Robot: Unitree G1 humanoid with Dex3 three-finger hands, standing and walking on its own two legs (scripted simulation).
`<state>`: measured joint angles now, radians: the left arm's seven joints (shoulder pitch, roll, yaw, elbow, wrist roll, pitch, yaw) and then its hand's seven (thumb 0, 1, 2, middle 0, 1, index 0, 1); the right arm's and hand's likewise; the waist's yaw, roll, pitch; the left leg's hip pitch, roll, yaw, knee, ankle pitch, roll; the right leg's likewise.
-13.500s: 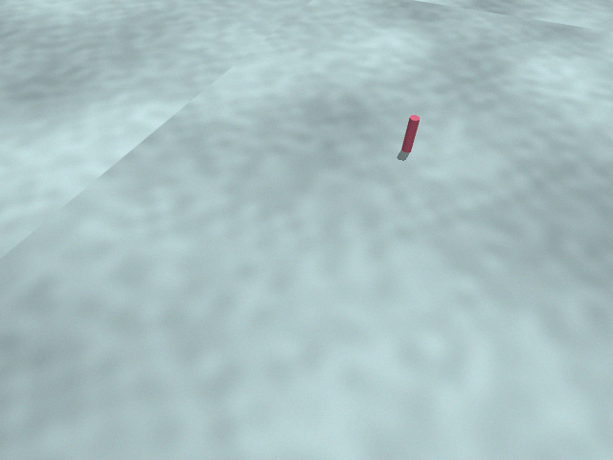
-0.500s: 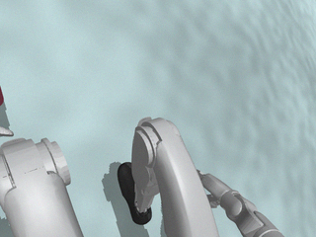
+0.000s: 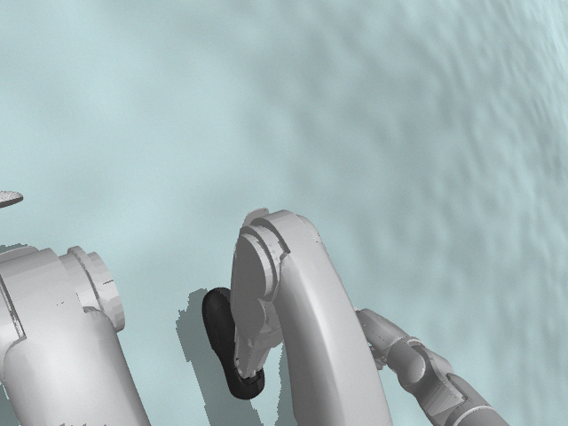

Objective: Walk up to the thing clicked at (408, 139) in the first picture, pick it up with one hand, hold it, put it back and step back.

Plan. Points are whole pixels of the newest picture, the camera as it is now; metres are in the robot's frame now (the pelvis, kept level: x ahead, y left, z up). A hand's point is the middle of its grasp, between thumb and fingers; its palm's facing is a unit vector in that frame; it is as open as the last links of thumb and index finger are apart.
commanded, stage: close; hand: left
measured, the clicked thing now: out of the picture +0.46 +0.27 -0.19
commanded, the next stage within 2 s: settle in 0.52 s
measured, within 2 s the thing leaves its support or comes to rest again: leaves its support in 0.86 s
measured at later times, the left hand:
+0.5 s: hand out of the picture +0.44 +0.26 -0.17, palm faces +0.15 -0.99 +0.00, open 7.4 cm
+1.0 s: hand out of the picture +0.44 +0.25 -0.14, palm faces +0.11 -0.99 -0.01, open 7.4 cm
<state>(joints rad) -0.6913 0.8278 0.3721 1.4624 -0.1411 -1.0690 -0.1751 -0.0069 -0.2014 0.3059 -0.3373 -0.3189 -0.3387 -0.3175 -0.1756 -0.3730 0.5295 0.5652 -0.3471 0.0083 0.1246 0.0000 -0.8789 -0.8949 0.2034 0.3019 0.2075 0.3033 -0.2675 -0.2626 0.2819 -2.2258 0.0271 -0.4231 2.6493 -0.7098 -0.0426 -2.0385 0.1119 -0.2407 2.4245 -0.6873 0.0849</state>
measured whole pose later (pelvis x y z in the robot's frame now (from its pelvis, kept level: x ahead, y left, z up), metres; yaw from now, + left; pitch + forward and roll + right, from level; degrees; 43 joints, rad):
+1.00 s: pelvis +0.00 +0.00 +0.01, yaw +1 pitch +16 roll -17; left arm -0.70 0.78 0.32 1.26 -0.10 -0.92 -0.16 -0.01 -0.08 1.04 -0.84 -1.15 -0.88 -1.20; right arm -0.13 -0.36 0.48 0.58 -0.32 0.04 0.12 0.00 -0.88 -0.90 0.20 0.30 0.21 0.30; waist -0.25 -0.23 0.27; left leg -2.23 0.03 -0.41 2.61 -0.70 -0.05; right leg -2.04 0.10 -0.24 2.40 -0.69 0.07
